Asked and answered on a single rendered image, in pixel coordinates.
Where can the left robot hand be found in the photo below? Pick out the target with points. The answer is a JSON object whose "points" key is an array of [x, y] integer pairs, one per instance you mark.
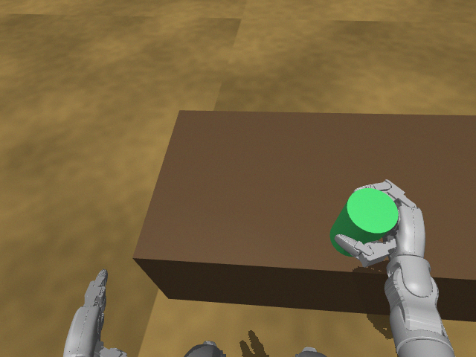
{"points": [[84, 334]]}

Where can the right robot arm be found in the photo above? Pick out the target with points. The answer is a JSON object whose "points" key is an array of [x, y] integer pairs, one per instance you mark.
{"points": [[415, 322]]}

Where can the right robot hand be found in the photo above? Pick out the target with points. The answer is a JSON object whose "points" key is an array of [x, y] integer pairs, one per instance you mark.
{"points": [[406, 237]]}

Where can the can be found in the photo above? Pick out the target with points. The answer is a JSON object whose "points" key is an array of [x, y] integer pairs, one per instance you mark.
{"points": [[367, 216]]}

